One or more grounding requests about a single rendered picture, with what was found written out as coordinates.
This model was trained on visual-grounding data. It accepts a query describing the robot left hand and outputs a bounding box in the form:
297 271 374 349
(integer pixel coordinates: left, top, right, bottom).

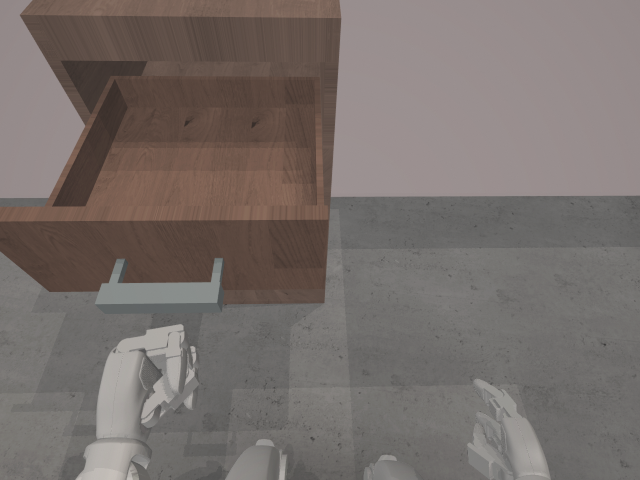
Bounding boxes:
96 324 200 443

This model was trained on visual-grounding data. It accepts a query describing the left robot shin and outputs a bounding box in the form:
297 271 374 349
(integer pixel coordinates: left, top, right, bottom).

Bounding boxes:
255 439 275 447

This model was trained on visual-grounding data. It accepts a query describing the handle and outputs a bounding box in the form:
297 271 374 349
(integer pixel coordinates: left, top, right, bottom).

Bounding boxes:
95 258 224 314

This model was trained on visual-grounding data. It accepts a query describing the left robot thigh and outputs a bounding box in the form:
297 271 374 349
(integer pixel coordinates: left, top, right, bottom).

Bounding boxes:
225 445 288 480

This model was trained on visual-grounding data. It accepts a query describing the robot right hand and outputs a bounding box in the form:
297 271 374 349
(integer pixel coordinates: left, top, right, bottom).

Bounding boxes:
467 379 551 480

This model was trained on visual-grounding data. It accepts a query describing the left robot forearm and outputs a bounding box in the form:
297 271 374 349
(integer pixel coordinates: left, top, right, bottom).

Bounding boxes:
75 438 152 480

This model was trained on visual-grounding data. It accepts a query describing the cabinet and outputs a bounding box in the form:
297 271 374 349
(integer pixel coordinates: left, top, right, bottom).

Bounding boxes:
20 0 341 304

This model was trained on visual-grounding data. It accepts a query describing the drawer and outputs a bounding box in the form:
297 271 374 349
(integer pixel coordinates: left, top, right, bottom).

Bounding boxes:
0 76 328 292

